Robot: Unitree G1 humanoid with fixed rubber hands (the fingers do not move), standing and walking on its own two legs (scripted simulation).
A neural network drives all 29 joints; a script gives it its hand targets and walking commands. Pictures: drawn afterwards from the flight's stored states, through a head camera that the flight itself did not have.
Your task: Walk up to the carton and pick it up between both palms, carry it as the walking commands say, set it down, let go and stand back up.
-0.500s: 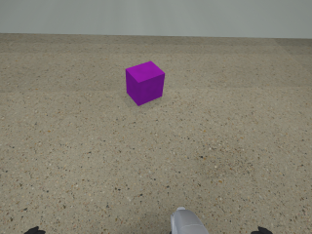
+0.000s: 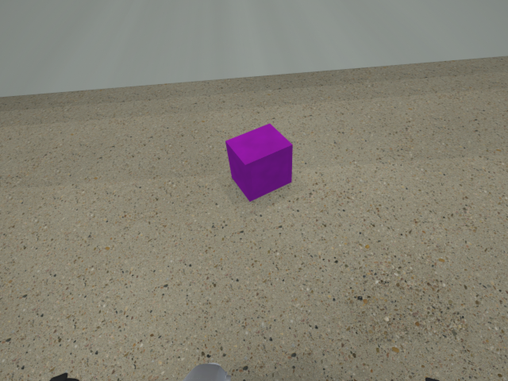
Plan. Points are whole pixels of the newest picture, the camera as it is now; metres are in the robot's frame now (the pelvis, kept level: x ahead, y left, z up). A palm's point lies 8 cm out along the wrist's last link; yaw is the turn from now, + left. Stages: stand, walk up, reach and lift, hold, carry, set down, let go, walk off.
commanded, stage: walk up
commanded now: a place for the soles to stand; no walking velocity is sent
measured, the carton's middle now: (259, 162) +1.27 +0.03 -0.64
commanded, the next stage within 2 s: none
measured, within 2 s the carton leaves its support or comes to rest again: neither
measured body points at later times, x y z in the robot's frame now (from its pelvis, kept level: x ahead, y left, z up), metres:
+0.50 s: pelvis +0.16 +0.06 -0.02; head +0.18 +0.08 +0.43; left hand +0.22 +0.38 -0.11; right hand +0.27 -0.24 -0.10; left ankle +0.24 +0.15 -0.75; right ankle +0.19 -0.07 -0.70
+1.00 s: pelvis +0.31 +0.00 +0.00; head +0.32 -0.03 +0.44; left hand +0.36 +0.33 -0.06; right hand +0.43 -0.29 -0.12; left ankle +0.32 +0.16 -0.68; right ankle +0.33 -0.08 -0.75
